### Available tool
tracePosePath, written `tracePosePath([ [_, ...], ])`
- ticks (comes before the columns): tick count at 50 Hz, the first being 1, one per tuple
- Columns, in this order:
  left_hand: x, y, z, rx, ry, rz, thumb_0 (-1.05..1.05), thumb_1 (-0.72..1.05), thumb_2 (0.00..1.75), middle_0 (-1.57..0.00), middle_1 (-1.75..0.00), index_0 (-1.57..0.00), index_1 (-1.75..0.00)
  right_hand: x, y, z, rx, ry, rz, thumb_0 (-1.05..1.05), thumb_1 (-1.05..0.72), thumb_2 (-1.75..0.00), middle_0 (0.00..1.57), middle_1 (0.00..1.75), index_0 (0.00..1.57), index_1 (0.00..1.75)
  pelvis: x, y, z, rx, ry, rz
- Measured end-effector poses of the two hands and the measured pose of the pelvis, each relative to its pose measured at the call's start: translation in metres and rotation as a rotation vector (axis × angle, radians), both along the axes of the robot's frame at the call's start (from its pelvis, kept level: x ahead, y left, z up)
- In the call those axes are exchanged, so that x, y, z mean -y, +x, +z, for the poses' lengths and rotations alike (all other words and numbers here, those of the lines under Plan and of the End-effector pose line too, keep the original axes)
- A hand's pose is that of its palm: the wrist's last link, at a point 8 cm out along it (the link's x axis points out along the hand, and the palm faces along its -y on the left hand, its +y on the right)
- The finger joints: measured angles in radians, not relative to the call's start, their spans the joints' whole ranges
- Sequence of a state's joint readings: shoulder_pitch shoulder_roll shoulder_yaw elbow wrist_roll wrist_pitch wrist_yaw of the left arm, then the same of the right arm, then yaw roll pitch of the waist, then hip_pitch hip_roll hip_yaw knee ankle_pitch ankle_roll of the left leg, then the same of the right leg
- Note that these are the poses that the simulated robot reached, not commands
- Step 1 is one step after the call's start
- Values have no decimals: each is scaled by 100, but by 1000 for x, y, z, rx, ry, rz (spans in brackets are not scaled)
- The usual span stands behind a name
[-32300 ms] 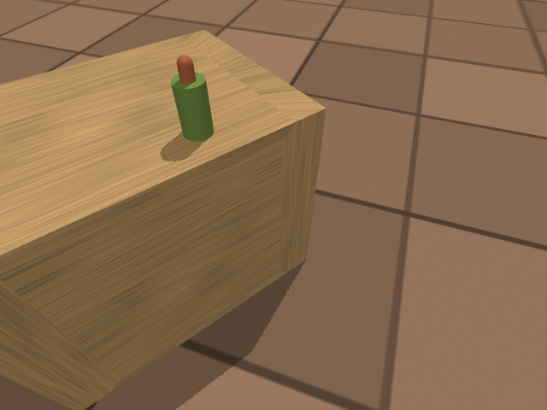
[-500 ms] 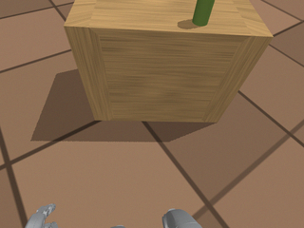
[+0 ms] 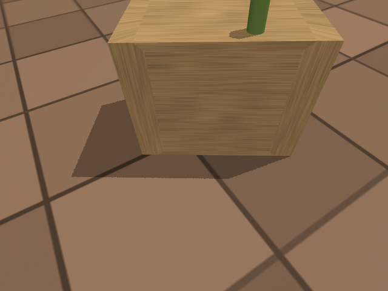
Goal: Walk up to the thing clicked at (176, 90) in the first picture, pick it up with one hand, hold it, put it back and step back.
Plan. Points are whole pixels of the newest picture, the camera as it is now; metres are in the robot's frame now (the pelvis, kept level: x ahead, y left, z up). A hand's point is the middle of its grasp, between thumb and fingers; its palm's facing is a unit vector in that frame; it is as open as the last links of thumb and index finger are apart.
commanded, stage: step back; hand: right
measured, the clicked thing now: (259, 6) +1.11 -0.24 +0.09
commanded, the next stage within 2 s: stand in 0.86 s
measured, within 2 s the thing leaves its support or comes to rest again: neither
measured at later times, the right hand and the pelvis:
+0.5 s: hand out of the picture +0.10 -0.28 -0.14, palm faces -0.06 +0.92 -0.38, open 7.4 cm; pelvis +0.03 -0.01 +0.01, yaw +1 degrees
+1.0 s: hand (308, 280) +0.18 -0.23 -0.12, palm faces -0.02 +0.95 -0.32, open 7.4 cm; pelvis +0.05 +0.01 +0.02, yaw +0 degrees
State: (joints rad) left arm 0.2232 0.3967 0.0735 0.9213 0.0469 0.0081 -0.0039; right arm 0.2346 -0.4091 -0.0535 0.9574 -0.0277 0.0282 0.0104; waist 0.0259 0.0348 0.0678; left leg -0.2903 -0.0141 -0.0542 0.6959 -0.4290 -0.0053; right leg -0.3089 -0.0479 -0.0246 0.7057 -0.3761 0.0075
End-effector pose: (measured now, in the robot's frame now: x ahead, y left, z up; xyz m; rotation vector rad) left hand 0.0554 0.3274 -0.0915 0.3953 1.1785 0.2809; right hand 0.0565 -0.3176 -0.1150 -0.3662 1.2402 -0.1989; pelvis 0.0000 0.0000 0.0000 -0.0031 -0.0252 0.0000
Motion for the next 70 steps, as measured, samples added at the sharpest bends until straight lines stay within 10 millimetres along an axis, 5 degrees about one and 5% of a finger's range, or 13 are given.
tracePosePath([
  [6, -4, -3, 1, -27, -20, 5, 1, 90, 89, -20, -30, -21, -30, -19, -25, 9, -6, 37, -27, 0, -90, -90, 20, 30, 21, 30, -3, -2, 10, 15, 19, -10],
  [12, 11, 15, 4, 4, -30, -26, 1, 90, 89, -20, -30, -21, -30, -3, -24, 12, 3, 34, -49, 0, -90, -89, 21, 30, 21, 30, 11, 4, 12, 16, 8, -18],
  [23, 35, 30, 5, 62, -69, 10, 1, 90, 89, -21, -30, -21, -30, 11, 31, 14, 23, -1, 9, 0, -91, -90, 20, 30, 20, 30, 12, 25, 14, 22, -5, 15],
  [35, -1, 61, -18, 1, -89, 29, 1, 90, 89, -20, -30, -21, -30, -33, 74, 17, 42, -2, 26, 0, -91, -90, 20, 30, 20, 30, -14, 47, 9, 9, -2, 8],
  [48, 6, 76, -2, 2, -92, 1, 1, 91, 89, -20, -30, -20, -30, -48, 118, 26, 143, 57, 27, 0, -90, -90, 20, 30, 21, 30, -15, 53, 21, 18, -4, -2],
  [54, 17, 75, 2, -4, -107, -15, 1, 91, 89, -20, -30, -21, -30, -42, 109, 29, 138, 65, 11, 0, -90, -90, 20, 30, 21, 30, -12, 51, 26, 26, 0, -2],
  [70, 25, 62, 2, -35, -113, -26, 1, 90, 89, -20, -30, -21, -30, -23, 47, 26, 12, 42, -57, 0, -91, -90, 20, 30, 20, 30, -5, 42, 30, 30, 0, -7],
])
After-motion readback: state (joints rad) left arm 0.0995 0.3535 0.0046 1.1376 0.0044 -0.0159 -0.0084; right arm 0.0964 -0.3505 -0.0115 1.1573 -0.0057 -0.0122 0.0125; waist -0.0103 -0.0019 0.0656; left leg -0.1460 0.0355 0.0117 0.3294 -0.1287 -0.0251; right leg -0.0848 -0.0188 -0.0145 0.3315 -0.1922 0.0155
